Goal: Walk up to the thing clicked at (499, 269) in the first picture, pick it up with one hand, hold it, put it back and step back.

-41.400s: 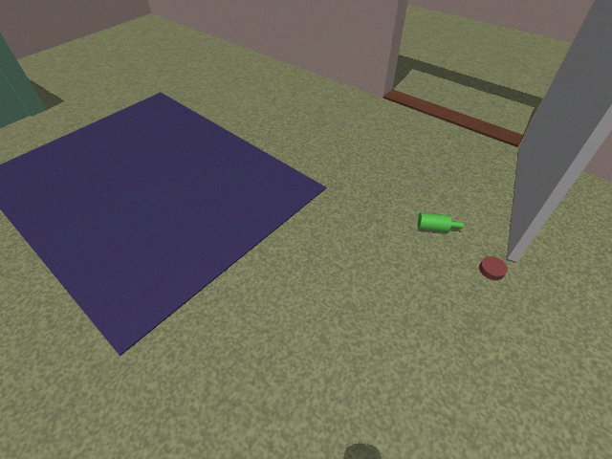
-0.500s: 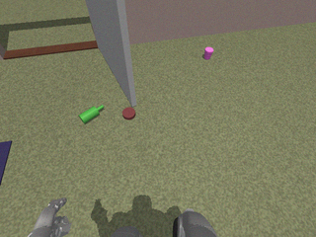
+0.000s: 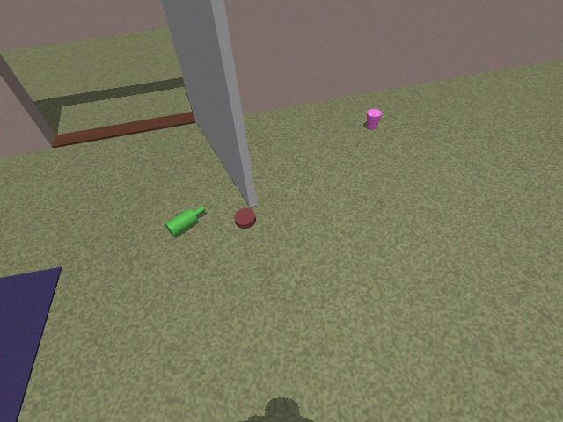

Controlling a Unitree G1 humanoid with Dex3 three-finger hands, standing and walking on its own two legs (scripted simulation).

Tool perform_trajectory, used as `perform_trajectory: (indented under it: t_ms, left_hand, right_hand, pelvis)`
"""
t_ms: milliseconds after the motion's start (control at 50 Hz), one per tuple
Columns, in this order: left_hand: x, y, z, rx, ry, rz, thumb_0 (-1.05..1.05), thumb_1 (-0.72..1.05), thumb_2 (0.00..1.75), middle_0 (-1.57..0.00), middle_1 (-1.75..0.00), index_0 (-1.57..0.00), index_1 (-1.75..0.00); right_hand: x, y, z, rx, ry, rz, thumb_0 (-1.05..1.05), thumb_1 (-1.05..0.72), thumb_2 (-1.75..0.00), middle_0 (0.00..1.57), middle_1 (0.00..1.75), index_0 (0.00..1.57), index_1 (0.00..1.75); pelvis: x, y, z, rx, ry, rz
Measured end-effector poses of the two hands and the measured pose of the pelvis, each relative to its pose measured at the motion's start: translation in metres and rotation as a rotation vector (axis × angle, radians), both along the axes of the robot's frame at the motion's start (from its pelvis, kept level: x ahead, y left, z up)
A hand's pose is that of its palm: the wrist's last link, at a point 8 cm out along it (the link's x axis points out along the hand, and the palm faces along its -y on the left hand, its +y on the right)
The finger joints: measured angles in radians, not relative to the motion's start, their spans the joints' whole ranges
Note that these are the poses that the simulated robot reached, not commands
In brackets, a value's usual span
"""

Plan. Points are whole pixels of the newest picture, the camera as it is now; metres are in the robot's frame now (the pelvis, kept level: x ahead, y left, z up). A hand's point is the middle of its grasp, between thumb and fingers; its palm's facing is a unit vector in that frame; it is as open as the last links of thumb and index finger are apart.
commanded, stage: step back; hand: left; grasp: from above
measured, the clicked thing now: (245, 218) +1.06 +0.30 -0.75
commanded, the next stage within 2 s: stand in 0.88 s
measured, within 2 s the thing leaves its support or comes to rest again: neither
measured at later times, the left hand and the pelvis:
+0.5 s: hand out of the picture +0.10 +0.26 -0.13, palm faces +0.05 -0.92 -0.38, open 7.4 cm; pelvis +0.02 +0.00 +0.00, yaw +2 degrees
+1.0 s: hand (128, 421) +0.14 +0.28 -0.14, palm faces +0.05 -0.94 -0.35, open 7.4 cm; pelvis +0.06 +0.02 +0.01, yaw +2 degrees
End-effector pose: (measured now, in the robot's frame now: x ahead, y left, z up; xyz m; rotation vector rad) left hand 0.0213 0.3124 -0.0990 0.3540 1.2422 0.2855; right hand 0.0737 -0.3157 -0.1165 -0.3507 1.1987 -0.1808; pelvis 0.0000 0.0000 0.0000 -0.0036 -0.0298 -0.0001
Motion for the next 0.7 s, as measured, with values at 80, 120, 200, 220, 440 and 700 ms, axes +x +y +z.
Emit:
perform_trajectory:
  t_ms: [80,120,200,220,440,700]
  left_hand:
    - [0.001,0.015,-0.005,-0.001,-0.012,0.008,0.01,0.9,0.9,-0.21,-0.3,-0.2,-0.3]
    - [0.004,0.017,-0.006,-0.008,-0.005,0.003,0.01,0.9,0.9,-0.21,-0.3,-0.2,-0.3]
    - [0.021,0.016,-0.002,-0.021,-0.021,-0.028,0.01,0.9,0.9,-0.2,-0.3,-0.2,-0.3]
    - [0.026,0.016,0.0,-0.022,-0.033,-0.038,0.01,0.9,0.9,-0.2,-0.3,-0.2,-0.3]
    - [0.065,-0.01,0.005,-0.014,-0.143,-0.035,0.01,0.9,0.9,-0.2,-0.3,-0.2,-0.3]
    - [0.091,0.013,-0.014,-0.063,-0.081,0.016,0.01,0.9,0.9,-0.2,-0.3,-0.2,-0.3]
  right_hand:
    - [-0.019,0.016,-0.002,0.004,0.056,0.004,0.0,-0.9,-0.9,0.2,0.3,0.2,0.3]
    - [-0.024,0.024,0.001,0.017,0.039,-0.005,0.01,-0.9,-0.9,0.2,0.3,0.2,0.3]
    - [-0.032,0.027,0.009,0.027,0.017,-0.03,0.0,-0.9,-0.9,0.21,0.3,0.2,0.3]
    - [-0.032,0.025,0.011,0.026,0.013,-0.035,0.0,-0.9,-0.9,0.21,0.3,0.2,0.3]
    - [-0.006,-0.001,0.0,0.005,0.025,-0.032,0.0,-0.9,-0.9,0.2,0.3,0.2,0.3]
    - [0.038,0.034,0.006,-0.006,0.049,0.013,0.0,-0.9,-0.9,0.2,0.3,0.2,0.3]
  pelvis:
    - [-0.006,0.008,-0.001,0.04,-0.012,0.014]
    - [-0.007,0.011,0.001,0.042,-0.013,0.005]
    - [-0.004,0.009,0.007,0.011,-0.013,0.0]
    - [-0.003,0.007,0.008,0.009,-0.012,-0.002]
    - [0.013,-0.008,0.002,-0.004,-0.023,0.021]
    - [0.044,0.017,0.003,0.007,-0.001,0.039]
